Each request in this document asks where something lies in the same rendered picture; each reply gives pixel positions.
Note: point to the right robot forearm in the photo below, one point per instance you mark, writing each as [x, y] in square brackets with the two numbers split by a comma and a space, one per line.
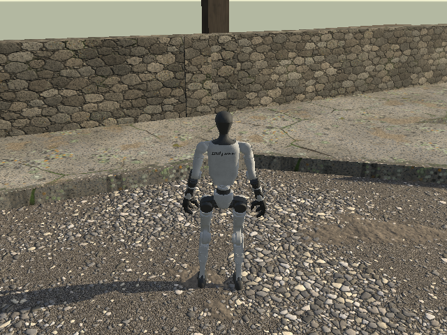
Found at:
[256, 186]

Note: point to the robot head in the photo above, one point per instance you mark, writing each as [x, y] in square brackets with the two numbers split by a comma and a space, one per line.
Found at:
[224, 122]

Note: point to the robot right upper arm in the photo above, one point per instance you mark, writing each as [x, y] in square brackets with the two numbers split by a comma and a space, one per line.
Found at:
[246, 149]

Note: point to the robot right hand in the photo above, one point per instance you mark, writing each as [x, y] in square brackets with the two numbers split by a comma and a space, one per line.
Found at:
[261, 208]

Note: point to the robot left hand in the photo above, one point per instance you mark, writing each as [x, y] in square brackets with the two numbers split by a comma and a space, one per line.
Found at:
[186, 204]

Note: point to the left robot forearm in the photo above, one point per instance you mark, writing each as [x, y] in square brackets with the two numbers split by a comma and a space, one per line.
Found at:
[190, 187]

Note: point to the right robot thigh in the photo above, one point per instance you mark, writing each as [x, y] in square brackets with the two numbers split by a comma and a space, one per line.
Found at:
[239, 213]

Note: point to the robot left upper arm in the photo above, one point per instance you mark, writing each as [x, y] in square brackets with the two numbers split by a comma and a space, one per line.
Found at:
[201, 148]

